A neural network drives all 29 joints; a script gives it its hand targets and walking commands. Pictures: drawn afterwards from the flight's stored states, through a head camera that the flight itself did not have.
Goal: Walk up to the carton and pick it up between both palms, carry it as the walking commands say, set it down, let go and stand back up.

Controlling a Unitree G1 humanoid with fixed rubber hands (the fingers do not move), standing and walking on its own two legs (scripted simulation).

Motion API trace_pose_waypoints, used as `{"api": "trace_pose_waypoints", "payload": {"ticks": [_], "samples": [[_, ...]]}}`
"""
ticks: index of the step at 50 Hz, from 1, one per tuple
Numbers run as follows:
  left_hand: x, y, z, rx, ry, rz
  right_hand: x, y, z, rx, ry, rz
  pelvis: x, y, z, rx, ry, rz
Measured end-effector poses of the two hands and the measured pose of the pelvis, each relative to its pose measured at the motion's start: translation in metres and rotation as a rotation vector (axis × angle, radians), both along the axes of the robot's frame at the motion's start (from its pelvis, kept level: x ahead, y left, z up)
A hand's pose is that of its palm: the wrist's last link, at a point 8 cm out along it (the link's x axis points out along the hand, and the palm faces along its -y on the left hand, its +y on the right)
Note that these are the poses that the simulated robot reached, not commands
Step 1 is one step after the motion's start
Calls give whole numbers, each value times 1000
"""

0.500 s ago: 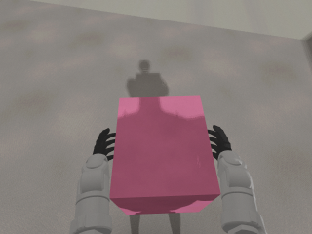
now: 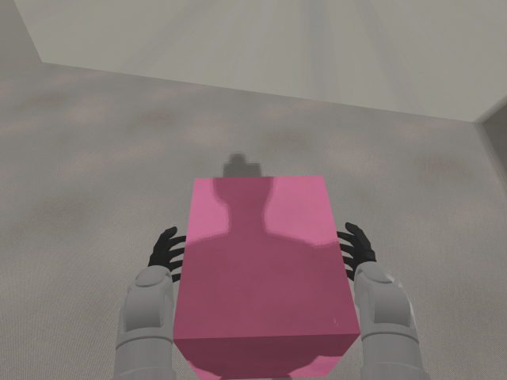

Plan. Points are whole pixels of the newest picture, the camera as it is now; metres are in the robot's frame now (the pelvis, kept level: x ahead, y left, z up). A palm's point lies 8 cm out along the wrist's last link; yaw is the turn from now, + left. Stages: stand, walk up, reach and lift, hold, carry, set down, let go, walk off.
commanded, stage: reach and lift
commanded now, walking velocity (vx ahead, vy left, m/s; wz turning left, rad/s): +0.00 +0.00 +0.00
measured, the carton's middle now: (261, 278) +0.33 +0.01 -0.04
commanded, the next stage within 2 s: hold in 0.90 s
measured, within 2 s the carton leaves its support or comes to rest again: neither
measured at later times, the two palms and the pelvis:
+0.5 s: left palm (164, 274) +0.29 +0.17 +0.04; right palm (369, 275) +0.29 -0.16 +0.05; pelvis +0.00 +0.00 +0.00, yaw +1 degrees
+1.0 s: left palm (166, 278) +0.28 +0.16 +0.04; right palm (372, 279) +0.29 -0.16 +0.05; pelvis +0.01 +0.00 +0.00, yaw +1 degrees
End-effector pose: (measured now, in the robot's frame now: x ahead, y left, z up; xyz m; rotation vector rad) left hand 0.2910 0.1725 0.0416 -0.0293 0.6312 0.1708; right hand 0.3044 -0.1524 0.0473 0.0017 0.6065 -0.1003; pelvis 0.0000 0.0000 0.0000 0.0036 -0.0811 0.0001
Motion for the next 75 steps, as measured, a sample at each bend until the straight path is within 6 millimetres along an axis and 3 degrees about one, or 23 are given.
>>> {"api": "trace_pose_waypoints", "payload": {"ticks": [9,45,75], "samples": [[-5,-2,5,4,6,-16,-8,-2,7,-15,6,-7,1,1,0,-2,-40,7],[-6,-9,-2,22,24,-45,-16,-9,-1,-26,25,-24,10,2,0,0,-31,17],[-16,-9,-1,18,18,-45,-28,-9,-1,-32,22,-27,-1,2,-1,-1,-40,15]]}}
